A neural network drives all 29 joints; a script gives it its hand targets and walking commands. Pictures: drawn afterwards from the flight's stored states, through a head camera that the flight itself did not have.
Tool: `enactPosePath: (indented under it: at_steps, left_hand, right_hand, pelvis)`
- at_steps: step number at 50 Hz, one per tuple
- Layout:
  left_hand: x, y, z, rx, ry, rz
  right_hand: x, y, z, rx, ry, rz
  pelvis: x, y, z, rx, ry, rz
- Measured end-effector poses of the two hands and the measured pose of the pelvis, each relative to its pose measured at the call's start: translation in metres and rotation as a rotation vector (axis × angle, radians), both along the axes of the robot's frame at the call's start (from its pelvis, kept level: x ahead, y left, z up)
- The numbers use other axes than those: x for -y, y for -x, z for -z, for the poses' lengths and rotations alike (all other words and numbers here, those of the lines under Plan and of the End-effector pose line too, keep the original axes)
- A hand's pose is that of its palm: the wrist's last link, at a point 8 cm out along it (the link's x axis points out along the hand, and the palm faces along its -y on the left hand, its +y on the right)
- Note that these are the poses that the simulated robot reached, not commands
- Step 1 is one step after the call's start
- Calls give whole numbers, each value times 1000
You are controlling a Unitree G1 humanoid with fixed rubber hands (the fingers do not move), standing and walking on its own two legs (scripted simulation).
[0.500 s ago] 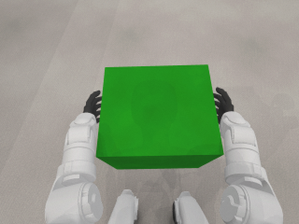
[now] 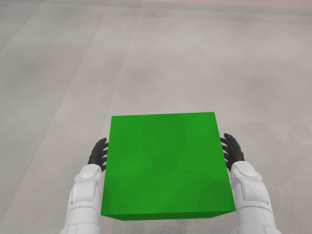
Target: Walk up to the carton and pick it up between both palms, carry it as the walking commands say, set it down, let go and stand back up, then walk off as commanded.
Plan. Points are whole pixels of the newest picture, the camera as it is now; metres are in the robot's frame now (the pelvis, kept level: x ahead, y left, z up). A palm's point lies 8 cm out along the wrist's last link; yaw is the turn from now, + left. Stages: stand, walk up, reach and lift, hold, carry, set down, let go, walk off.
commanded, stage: reach and lift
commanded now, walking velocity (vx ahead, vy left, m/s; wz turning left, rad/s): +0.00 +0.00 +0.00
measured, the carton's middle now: (164, 170) +0.32 +0.01 -0.09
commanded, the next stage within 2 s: hold in 1.68 s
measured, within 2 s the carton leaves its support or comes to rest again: neither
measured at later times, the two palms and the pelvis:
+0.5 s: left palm (83, 165) +0.29 +0.20 +0.03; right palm (245, 167) +0.29 -0.17 +0.04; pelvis -0.03 +0.01 +0.02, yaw +0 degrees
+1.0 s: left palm (84, 167) +0.28 +0.19 +0.06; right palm (258, 166) +0.28 -0.18 +0.07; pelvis +0.00 +0.00 +0.03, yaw +0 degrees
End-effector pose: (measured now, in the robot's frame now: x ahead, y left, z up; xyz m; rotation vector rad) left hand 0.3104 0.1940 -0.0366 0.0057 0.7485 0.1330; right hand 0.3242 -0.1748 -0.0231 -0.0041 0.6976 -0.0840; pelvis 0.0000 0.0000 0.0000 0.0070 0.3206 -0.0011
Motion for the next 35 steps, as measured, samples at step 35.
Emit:
enactPosePath:
  at_steps: [35]
  left_hand:
    - [3, 19, -89, 67, -24, 68]
  right_hand:
    - [3, 34, -94, 67, 40, 17]
  pelvis:
    - [-13, 18, -24, 374, 7, 9]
